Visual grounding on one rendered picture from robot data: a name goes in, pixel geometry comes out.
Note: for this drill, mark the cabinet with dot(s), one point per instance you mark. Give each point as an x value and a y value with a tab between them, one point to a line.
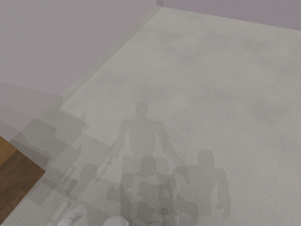
18	174

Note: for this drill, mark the robot left thigh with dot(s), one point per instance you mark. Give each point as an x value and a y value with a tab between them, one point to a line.
116	221

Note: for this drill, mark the left robot hand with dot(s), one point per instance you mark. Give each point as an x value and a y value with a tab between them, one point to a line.
71	218

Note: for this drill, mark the drawer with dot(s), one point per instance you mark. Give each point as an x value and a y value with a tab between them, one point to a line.
6	150

